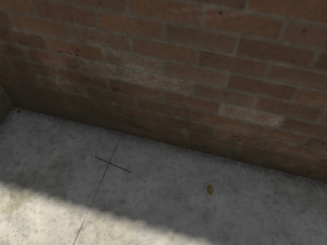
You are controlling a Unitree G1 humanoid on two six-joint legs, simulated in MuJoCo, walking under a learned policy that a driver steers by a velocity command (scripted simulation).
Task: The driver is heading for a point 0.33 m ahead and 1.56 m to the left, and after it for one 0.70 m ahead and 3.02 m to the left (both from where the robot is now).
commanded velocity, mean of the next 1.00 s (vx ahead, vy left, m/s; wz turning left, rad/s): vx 0.01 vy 0.00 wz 0.99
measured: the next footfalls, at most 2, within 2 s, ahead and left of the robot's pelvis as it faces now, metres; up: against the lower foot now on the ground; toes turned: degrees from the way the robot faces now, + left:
left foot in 0.04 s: +0.07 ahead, +0.13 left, +0.00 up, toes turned +6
right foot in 0.48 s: +0.16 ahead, -0.06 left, +0.00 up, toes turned +36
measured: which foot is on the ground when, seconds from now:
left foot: up 0.00-0.02, down 0.04-0.48, up 0.50-0.90, down 0.92-1.00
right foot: down 0.00-0.04, up 0.06-0.46, down 0.48-0.92, up 0.94-1.00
